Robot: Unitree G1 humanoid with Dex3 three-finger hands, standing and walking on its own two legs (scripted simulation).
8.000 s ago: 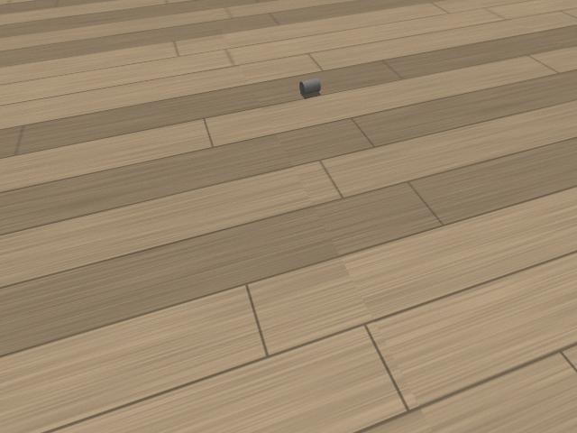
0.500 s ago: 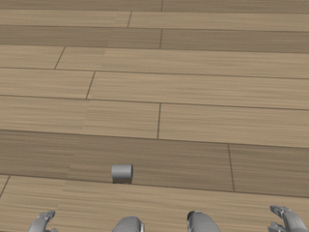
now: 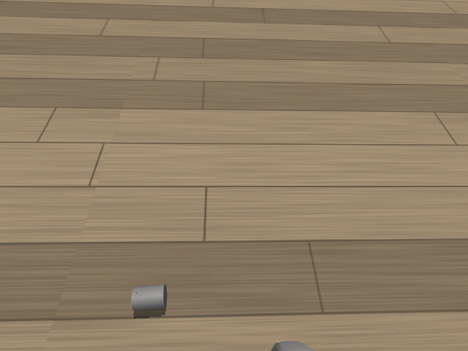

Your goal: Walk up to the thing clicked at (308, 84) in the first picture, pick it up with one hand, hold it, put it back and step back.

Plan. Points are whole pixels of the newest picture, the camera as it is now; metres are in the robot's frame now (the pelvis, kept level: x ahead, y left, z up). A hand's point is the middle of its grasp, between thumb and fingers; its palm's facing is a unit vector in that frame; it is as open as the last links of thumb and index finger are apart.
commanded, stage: walk up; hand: left
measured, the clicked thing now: (149, 297) +0.41 +0.30 -0.71
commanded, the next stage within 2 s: stand in 1.26 s
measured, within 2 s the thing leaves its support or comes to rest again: neither
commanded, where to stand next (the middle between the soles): +0.04 +0.03 m, yaw +5 degrees
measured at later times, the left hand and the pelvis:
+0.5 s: hand out of the picture +0.08 +0.35 -0.15, palm faces +0.09 -0.87 -0.48, open 7.4 cm; pelvis -0.03 +0.04 -0.02, yaw +6 degrees
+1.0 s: hand out of the picture +0.00 +0.25 -0.14, palm faces +0.07 -0.89 -0.46, open 7.4 cm; pelvis -0.03 -0.03 -0.01, yaw +6 degrees
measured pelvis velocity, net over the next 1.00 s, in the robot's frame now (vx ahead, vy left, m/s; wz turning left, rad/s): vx -0.03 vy -0.03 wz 0.11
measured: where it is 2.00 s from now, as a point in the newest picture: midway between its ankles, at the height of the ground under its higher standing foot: outside the picture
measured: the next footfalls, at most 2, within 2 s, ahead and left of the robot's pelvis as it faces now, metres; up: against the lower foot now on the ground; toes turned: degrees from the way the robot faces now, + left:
left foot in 0.40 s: +0.01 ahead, +0.18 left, +0.00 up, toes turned +4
right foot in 0.82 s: +0.07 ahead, -0.09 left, +0.00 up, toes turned +6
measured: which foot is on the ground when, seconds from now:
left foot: up 0.00-0.38, down 0.40-0.82, up 0.84-1.00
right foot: down 0.00-0.42, up 0.44-0.80, down 0.82-1.00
